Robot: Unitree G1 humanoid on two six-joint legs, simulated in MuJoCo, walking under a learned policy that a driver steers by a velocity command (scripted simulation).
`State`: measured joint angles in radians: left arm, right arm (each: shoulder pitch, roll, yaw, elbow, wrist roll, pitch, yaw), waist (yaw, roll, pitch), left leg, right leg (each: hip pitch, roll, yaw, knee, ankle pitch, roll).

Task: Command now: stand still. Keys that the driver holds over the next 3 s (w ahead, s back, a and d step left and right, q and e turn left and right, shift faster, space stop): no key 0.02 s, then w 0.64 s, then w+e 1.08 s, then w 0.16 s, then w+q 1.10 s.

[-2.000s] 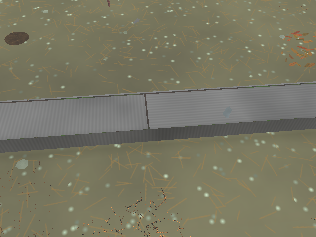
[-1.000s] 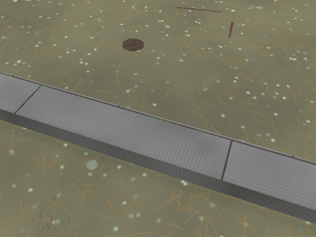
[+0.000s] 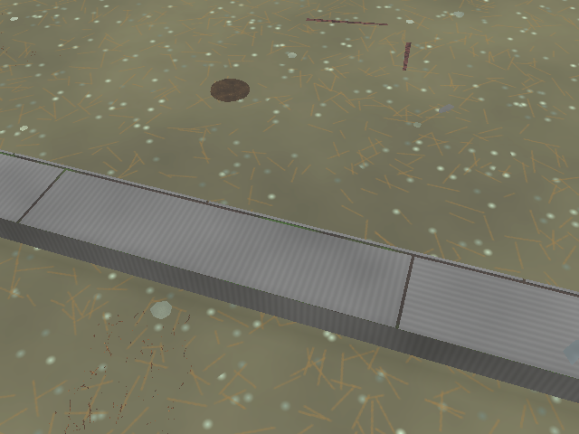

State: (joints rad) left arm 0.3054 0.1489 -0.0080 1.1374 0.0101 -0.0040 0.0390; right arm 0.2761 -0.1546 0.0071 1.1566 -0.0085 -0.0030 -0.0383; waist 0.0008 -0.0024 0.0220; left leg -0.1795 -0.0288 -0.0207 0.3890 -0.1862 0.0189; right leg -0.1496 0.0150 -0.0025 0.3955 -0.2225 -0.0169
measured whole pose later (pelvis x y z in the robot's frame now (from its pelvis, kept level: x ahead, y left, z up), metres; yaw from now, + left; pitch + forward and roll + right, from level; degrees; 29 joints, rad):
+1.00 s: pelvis +0.39 -0.01 +0.00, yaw -7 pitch +0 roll +0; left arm 0.38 0.20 0.06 1.06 0.01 -0.07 0.00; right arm 0.12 -0.21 -0.04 0.91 -0.05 -0.07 0.01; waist 0.03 0.02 0.05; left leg -0.60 0.10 -0.03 0.98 -0.20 0.00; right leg -0.14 0.14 0.00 0.32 -0.18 -0.14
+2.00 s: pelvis +0.89 -0.22 +0.08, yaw -37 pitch +3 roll +0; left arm 0.31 0.22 0.06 0.80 0.02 -0.08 -0.01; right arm 0.22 -0.19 -0.04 0.69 -0.03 -0.04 0.01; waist -0.02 0.02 -0.03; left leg -0.72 0.08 -0.04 1.38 -0.21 0.02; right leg -0.29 0.13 -0.08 0.54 -0.31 -0.15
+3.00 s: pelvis +1.37 -0.51 +0.10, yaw -6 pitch +1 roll -1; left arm 0.30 0.25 0.03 0.72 0.03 -0.08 0.01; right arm 0.26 -0.32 -0.07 0.70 -0.04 0.00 0.04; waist 0.01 0.06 0.00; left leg -0.55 0.00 -0.03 1.16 -0.31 0.04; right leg -0.23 0.00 -0.10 0.40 -0.20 -0.03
